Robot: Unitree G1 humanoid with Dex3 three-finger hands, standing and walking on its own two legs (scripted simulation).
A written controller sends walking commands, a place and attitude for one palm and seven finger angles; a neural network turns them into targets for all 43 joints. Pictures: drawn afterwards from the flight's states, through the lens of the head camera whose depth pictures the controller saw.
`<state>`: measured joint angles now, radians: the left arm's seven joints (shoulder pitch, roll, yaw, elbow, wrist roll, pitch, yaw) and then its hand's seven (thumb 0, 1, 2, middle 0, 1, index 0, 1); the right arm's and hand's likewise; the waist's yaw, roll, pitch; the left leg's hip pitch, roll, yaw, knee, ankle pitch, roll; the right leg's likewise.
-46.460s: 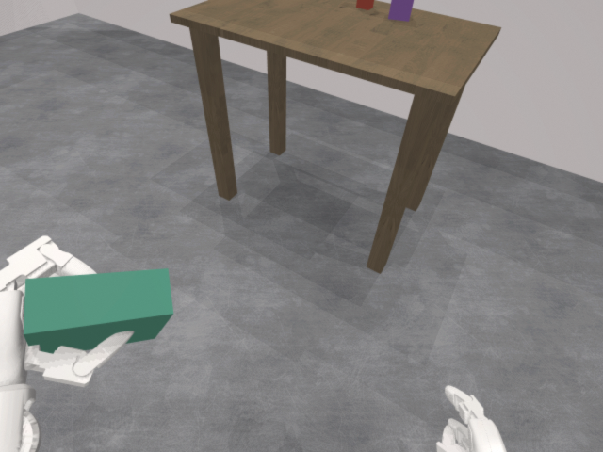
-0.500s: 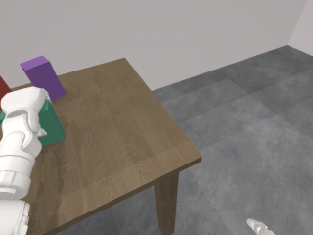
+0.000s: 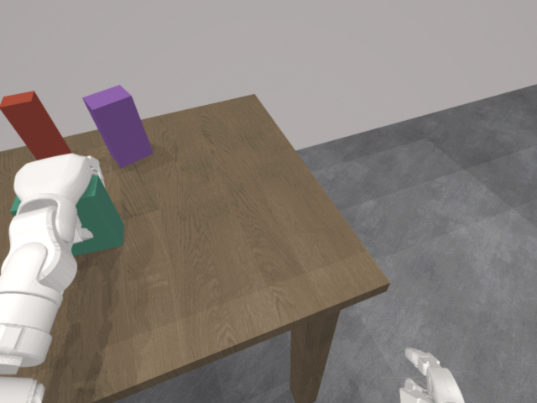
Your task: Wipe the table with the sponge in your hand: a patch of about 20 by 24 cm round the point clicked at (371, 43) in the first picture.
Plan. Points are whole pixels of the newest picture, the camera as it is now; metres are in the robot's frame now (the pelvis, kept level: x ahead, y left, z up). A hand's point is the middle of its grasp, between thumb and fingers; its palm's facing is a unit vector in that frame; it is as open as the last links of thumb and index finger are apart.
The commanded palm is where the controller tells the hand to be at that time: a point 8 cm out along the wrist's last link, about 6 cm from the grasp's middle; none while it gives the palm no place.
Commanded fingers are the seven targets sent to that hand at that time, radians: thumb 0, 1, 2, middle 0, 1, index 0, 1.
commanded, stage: wipe back along the first lane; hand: left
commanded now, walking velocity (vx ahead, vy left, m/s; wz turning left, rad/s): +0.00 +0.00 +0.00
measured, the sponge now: (79, 226) +0.33 +0.34 +0.09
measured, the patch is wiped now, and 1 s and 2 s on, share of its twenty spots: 1.00 1.00 1.00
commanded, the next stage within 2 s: lift the sponge slowly off the table in 1.46 s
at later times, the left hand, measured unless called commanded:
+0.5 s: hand (83, 229) +0.30 +0.29 +0.13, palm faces +0.04 -0.02 -1.00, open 8.9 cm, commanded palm +0.26 +0.28 +0.16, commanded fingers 0.00 0.10 1.30 -1.20 -1.60 -1.20 -1.60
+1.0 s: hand (84, 252) +0.26 +0.27 +0.13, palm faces +0.10 -0.04 -0.99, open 8.9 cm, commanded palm +0.22 +0.26 +0.16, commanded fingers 0.00 0.10 1.30 -1.20 -1.60 -1.20 -1.60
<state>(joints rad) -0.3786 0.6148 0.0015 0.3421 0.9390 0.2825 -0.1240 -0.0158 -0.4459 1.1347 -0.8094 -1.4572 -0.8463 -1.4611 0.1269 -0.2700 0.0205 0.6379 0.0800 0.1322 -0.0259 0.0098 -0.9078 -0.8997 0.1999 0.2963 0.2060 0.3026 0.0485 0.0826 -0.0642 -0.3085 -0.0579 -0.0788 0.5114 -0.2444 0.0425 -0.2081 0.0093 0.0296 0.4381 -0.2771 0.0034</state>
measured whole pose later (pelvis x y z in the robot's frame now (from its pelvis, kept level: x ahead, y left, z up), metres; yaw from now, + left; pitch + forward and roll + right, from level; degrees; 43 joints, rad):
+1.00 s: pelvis +0.00 -0.03 -0.01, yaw -2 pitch +0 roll +0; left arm 0.05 0.56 0.03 -0.12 0.88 0.44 -0.05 0.01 -0.41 1.12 -0.76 -1.51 -0.81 -1.51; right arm 0.09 -0.29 0.02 0.63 0.08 0.11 -0.02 0.01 -0.91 -0.90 0.20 0.30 0.20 0.30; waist 0.07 0.12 -0.08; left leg -0.28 -0.03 -0.06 0.56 -0.29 0.01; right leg -0.21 0.04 0.05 0.54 -0.33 -0.02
